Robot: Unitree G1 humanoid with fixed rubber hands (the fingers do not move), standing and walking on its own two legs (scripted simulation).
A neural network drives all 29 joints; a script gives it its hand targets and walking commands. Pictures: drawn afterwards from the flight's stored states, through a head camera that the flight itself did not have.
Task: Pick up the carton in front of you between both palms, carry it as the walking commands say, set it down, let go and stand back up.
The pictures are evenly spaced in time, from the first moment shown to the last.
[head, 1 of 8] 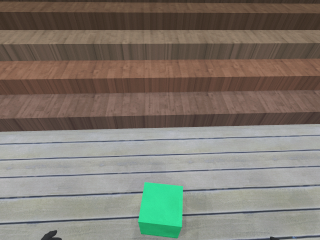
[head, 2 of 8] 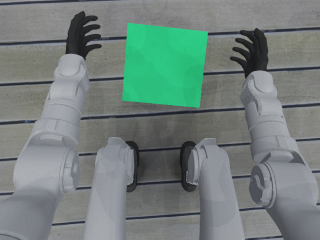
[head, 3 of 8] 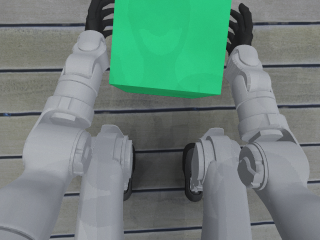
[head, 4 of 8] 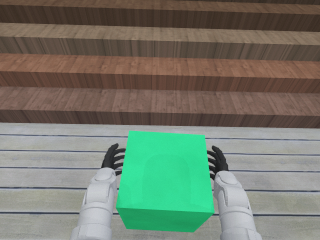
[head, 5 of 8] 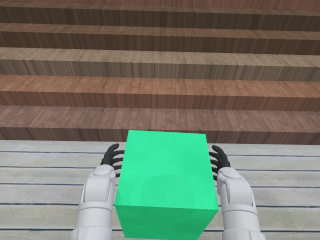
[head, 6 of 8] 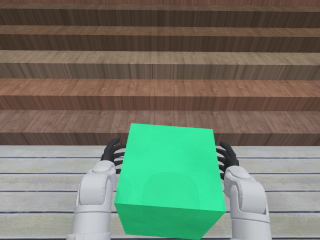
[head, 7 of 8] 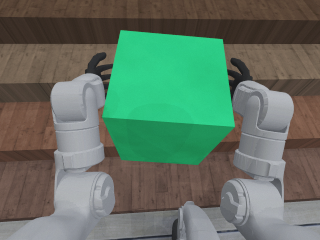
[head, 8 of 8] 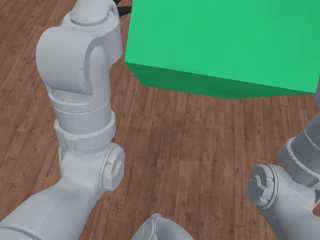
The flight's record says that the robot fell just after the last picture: yes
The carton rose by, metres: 1.63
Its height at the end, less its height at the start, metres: +1.61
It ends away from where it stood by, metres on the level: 2.80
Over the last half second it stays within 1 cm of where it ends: no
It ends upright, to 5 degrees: no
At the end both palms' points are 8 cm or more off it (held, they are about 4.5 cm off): no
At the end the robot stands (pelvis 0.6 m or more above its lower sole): yes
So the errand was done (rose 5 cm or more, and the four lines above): no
